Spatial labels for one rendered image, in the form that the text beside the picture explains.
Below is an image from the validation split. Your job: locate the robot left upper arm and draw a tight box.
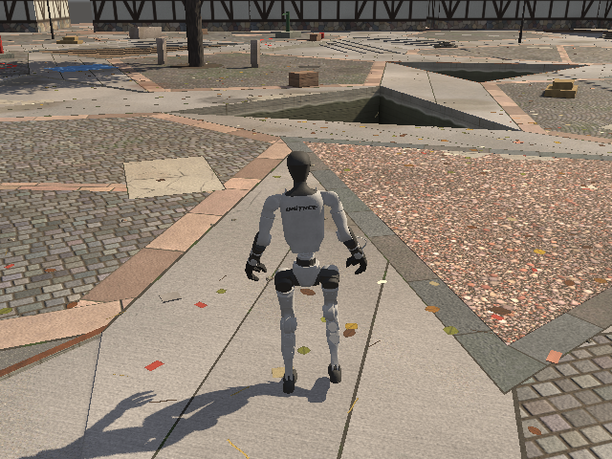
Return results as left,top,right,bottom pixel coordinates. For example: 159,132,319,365
256,194,281,247

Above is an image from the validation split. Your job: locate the left robot forearm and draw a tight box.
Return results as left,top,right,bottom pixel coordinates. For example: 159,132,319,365
248,232,266,266

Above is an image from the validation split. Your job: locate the right robot hand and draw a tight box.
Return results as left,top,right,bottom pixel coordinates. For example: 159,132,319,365
346,253,367,274

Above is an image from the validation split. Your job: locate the left robot hand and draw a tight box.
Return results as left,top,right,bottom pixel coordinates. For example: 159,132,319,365
245,261,267,281

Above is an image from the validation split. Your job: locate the robot right upper arm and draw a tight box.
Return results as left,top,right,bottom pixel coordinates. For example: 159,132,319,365
320,190,353,242

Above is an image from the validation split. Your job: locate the right robot thigh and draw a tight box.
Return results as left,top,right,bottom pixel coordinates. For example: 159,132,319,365
319,265,339,321

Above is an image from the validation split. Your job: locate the humanoid robot torso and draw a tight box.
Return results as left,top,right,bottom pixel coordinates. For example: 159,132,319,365
280,187,324,287

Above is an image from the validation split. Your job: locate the right robot forearm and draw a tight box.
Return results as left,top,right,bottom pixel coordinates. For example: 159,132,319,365
343,227,363,259

